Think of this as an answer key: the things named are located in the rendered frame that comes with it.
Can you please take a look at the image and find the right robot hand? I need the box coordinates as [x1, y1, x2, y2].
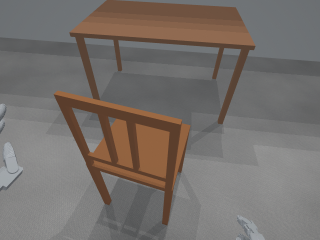
[236, 215, 265, 240]

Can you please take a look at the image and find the chair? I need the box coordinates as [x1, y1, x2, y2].
[53, 91, 191, 225]

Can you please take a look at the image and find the table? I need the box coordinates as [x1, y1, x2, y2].
[69, 0, 256, 124]

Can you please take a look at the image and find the left robot hand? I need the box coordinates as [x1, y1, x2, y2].
[0, 104, 23, 191]

